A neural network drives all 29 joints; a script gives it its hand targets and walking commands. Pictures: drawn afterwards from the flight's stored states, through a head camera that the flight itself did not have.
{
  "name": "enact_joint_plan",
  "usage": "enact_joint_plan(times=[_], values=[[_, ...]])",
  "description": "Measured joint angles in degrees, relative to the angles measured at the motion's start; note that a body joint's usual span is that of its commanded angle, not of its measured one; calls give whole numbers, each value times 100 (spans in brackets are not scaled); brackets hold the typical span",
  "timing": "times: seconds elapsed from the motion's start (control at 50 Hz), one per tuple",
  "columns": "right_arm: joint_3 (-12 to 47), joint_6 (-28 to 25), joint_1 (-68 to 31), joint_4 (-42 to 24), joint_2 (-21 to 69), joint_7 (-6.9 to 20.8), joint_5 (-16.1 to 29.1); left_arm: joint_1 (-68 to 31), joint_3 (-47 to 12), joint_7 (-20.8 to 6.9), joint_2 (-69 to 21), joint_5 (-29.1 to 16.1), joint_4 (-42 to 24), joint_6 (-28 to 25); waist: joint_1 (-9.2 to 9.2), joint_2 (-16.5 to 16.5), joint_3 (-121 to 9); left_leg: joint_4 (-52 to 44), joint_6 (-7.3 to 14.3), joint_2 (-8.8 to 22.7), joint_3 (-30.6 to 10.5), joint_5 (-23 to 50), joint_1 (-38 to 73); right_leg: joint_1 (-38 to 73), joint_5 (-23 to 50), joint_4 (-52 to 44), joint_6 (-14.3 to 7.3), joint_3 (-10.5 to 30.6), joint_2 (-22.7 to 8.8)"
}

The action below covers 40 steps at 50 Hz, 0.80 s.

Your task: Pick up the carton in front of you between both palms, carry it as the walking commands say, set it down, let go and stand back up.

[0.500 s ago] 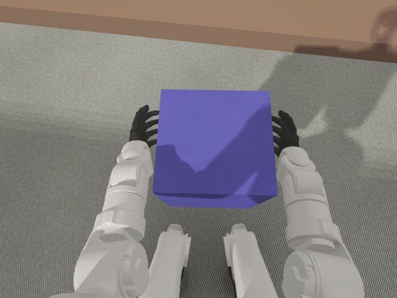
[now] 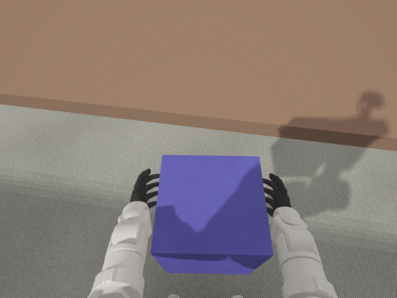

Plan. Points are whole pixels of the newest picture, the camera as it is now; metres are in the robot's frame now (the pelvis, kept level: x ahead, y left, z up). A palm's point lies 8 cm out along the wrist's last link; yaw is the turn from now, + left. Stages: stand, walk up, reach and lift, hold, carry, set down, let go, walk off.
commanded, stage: reach and lift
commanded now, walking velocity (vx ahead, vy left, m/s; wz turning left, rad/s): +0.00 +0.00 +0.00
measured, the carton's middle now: (208, 219) +0.32 +0.00 -0.09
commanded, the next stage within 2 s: hold in 1.32 s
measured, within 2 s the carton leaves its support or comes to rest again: neither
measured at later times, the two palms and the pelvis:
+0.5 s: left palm (123, 198) +0.30 +0.15 +0.07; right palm (296, 203) +0.29 -0.15 +0.07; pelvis +0.00 +0.00 +0.05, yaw +0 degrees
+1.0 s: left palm (123, 191) +0.30 +0.15 +0.09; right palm (298, 196) +0.30 -0.15 +0.08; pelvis +0.01 +0.00 +0.06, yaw +0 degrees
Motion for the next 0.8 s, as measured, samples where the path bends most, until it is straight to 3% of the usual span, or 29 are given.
enact_joint_plan(times=[0.36, 0.5, 0.8], values=[[362, 1403, 799, -1122, 170, 131, -263, 808, -314, -213, -146, 336, -1136, 1405, 29, -25, 544, -2365, 60, 175, -77, 798, 3301, 3311, 803, -2378, -67, 54, -144], [92, 1689, 458, -998, 247, 280, -561, 481, -42, -352, -218, 638, -1022, 1684, 25, -32, 873, -2389, 63, 173, -59, 868, 3542, 3549, 870, -2398, -61, 51, -154], [32, 1750, 269, -1144, 274, 313, -635, 283, 12, -401, -220, 674, -1160, 1753, 32, -24, 1085, -2517, 59, 188, -26, 959, 3641, 3640, 956, -2512, -54, 42, -172]])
